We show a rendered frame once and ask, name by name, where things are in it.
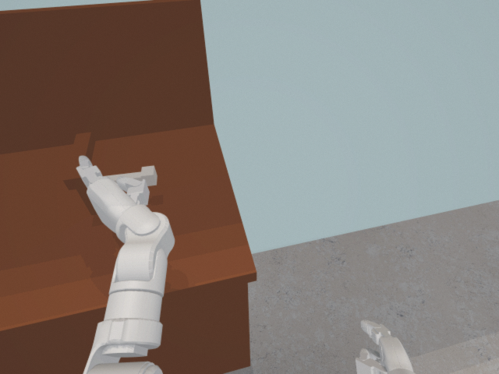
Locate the counter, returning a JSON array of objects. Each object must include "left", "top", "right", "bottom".
[{"left": 0, "top": 0, "right": 257, "bottom": 374}]

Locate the left robot forearm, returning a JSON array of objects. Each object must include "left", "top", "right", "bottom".
[{"left": 83, "top": 204, "right": 175, "bottom": 374}]

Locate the left robot hand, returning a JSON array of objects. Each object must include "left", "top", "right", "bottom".
[{"left": 76, "top": 156, "right": 150, "bottom": 233}]

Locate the tap lever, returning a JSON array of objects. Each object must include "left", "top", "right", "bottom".
[{"left": 103, "top": 166, "right": 157, "bottom": 186}]

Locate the right robot hand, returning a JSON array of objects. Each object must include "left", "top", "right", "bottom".
[{"left": 356, "top": 319, "right": 413, "bottom": 374}]

